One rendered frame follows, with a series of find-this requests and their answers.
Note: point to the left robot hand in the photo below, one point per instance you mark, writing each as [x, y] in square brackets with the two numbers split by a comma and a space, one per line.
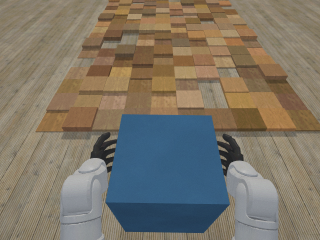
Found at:
[100, 152]

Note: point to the carton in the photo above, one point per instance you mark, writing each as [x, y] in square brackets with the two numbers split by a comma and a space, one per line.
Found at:
[167, 175]

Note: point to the left robot forearm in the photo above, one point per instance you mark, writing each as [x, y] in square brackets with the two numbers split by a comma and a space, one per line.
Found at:
[81, 202]

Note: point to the right robot forearm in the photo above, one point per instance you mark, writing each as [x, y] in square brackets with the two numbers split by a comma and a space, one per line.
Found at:
[256, 203]

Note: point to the right robot hand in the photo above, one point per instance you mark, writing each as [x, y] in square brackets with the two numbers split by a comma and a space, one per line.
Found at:
[233, 154]

